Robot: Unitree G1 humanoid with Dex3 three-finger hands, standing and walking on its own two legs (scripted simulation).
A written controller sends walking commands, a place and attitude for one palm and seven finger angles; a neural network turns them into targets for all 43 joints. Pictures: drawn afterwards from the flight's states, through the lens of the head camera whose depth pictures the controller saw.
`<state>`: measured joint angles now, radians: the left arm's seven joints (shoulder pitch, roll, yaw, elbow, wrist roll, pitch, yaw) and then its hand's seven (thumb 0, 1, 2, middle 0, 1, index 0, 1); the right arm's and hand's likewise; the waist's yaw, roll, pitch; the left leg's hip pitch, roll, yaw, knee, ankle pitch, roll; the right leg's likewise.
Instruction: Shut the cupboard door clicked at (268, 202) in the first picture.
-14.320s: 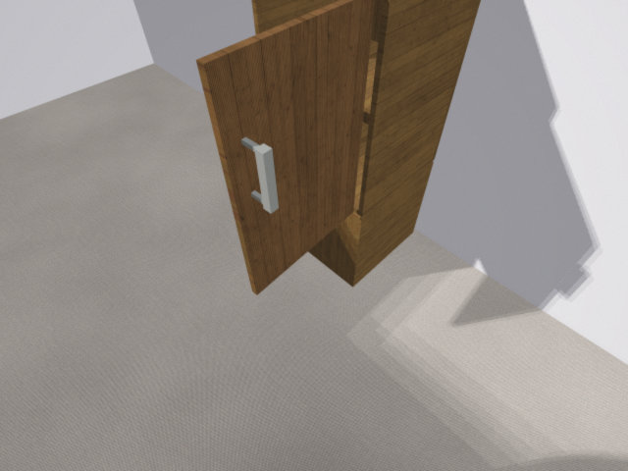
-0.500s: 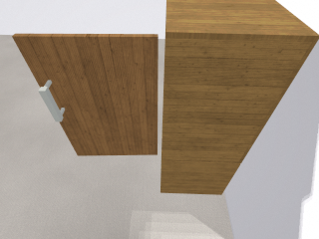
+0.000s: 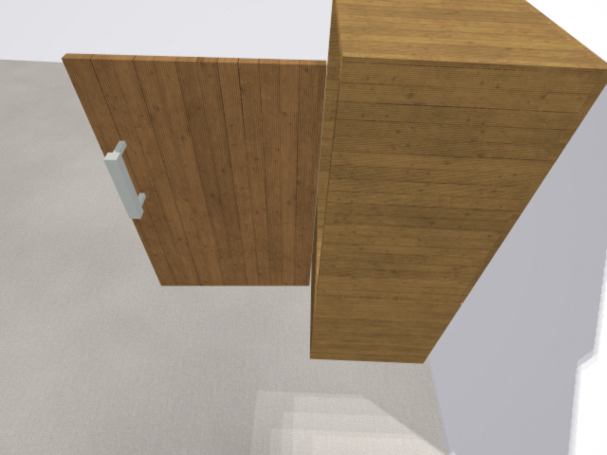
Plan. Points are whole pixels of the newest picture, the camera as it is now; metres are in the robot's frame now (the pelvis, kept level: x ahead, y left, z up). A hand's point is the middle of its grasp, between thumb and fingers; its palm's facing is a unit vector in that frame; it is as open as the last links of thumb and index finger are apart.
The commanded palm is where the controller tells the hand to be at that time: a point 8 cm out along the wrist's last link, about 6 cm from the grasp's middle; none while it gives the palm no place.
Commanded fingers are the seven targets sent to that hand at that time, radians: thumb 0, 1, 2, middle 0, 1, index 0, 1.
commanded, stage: shuffle to correct the standing spot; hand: left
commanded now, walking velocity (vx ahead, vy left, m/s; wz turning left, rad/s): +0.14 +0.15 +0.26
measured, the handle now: (128, 180) +0.55 +0.36 +0.03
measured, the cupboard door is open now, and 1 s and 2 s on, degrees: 93 93 93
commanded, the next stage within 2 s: come to a stop and stand still in 0.58 s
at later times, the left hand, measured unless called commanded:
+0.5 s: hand out of the picture +0.09 +0.25 -0.17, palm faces +0.06 -0.98 -0.17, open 7.3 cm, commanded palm none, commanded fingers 0.00 0.90 0.90 -0.20 -0.30 -0.20 -0.30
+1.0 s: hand (111, 448) +0.17 +0.31 -0.20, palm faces +0.11 -0.97 -0.21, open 7.3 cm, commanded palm none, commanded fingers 0.00 0.90 0.90 -0.20 -0.30 -0.20 -0.30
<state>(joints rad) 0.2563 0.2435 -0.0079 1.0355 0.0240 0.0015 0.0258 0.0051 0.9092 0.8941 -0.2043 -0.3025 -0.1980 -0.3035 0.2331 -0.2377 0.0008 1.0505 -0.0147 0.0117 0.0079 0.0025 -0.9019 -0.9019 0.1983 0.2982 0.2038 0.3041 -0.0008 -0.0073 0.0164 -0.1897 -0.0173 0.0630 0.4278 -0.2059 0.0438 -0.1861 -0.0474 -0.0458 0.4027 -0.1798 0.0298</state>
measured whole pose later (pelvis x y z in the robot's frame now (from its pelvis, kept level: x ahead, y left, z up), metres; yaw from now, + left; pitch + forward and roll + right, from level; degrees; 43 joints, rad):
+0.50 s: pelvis +0.06 +0.07 +0.00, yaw +2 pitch +0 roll -1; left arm 0.25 0.16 0.04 1.01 0.03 0.03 0.02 0.01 0.92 0.89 -0.20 -0.30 -0.20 -0.30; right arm 0.41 -0.12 0.01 1.08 -0.02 -0.03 -0.03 0.00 -0.90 -0.90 0.20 0.30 0.20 0.30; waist -0.03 -0.01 0.03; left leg -0.08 -0.10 0.12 0.31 -0.24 0.14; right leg -0.49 -0.09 -0.09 0.95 -0.31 0.02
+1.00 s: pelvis +0.13 +0.12 -0.02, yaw +3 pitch -1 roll -1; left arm 0.24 0.19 0.06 0.98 0.02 0.05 0.04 0.00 0.93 0.89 -0.20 -0.30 -0.20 -0.30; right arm 0.26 -0.15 -0.05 0.99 -0.03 0.00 -0.02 0.00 -0.91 -0.90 0.20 0.30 0.20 0.30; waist -0.01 -0.03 0.05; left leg -0.32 0.03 0.08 0.68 -0.35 0.03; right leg -0.37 -0.07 -0.04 0.80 -0.45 0.02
